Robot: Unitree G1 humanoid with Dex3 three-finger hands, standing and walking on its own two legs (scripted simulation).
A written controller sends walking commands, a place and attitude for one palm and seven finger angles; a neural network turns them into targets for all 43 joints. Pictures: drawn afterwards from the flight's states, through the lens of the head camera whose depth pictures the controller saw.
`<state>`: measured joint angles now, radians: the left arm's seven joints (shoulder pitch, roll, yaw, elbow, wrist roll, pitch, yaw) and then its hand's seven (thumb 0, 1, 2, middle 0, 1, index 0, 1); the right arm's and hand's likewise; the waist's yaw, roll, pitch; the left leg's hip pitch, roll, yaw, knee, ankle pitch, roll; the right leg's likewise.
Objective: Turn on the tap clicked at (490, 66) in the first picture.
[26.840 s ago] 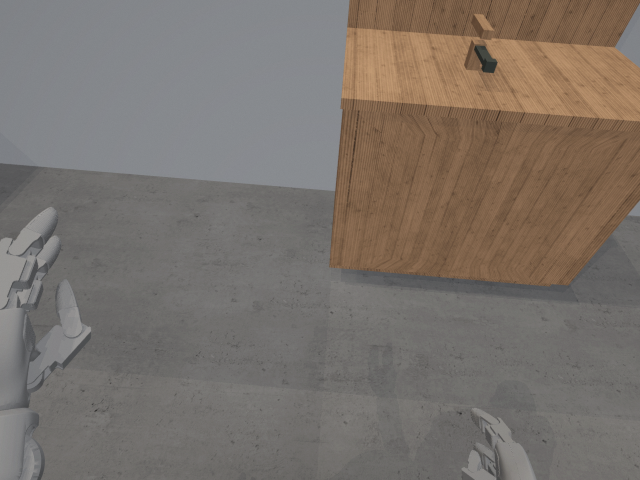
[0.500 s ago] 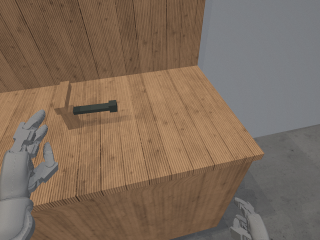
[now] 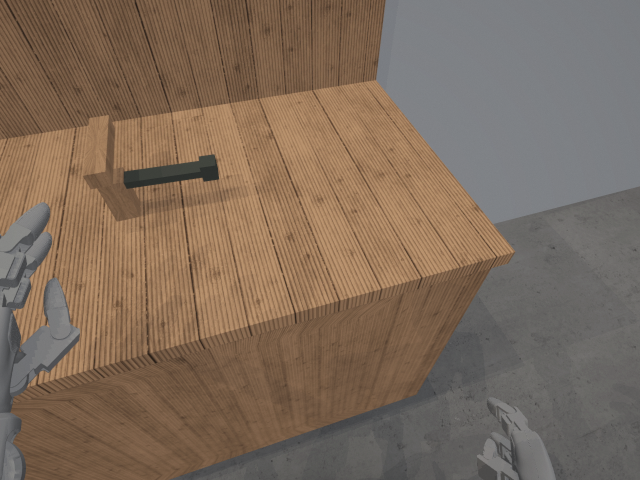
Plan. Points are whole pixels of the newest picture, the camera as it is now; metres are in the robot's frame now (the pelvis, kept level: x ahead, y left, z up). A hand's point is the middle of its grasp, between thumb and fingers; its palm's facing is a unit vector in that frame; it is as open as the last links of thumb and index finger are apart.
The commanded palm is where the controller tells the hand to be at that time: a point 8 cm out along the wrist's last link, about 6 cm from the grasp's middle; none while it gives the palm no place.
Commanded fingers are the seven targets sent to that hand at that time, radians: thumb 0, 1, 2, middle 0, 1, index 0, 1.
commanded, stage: step back with the hand held close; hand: left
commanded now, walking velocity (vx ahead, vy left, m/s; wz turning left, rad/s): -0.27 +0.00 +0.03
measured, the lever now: (209, 168) +0.53 +0.22 +0.08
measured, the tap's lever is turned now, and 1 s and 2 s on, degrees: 86 86 86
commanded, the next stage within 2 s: stop stepping back and stand still in 0.92 s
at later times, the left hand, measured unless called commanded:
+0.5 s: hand (19, 372) +0.17 +0.26 +0.16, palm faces +0.42 -0.80 -0.43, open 7.4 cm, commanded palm +0.11 +0.30 +0.18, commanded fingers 0.00 0.90 0.90 -0.20 -0.30 -0.20 -0.30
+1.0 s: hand out of the picture +0.10 +0.22 +0.15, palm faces +0.33 -0.85 -0.42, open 7.4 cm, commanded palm +0.03 +0.26 +0.18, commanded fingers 0.00 0.90 0.90 -0.20 -0.30 -0.20 -0.30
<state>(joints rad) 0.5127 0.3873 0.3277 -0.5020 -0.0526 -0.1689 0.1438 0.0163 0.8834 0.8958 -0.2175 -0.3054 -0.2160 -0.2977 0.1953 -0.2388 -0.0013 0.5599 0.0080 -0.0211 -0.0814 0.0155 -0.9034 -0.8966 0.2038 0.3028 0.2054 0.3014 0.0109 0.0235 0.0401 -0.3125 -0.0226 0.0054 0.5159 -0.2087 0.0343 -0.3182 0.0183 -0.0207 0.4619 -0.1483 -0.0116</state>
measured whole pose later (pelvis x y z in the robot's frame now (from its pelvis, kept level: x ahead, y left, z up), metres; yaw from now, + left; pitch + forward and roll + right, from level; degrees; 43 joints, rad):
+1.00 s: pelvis -0.13 -0.02 +0.00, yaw -1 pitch +3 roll +1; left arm 0.49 0.42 0.39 -0.55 -0.07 -0.18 0.15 0.01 0.88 0.90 -0.22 -0.31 -0.22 -0.30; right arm 0.14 -0.20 -0.02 0.59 0.01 -0.08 -0.07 0.01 -0.90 -0.90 0.20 0.30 0.21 0.30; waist -0.01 -0.07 0.06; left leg -0.33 -0.02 0.07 0.51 -0.24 0.04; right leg -0.45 0.01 0.05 0.78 -0.46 0.02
